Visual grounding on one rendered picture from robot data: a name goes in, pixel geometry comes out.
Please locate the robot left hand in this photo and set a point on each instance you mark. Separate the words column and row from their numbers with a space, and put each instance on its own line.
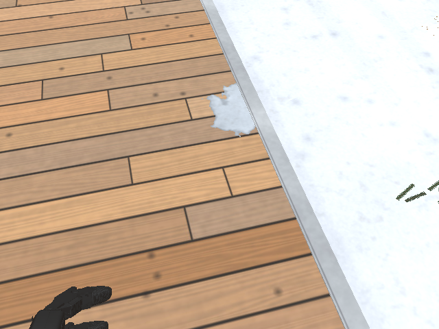
column 69, row 303

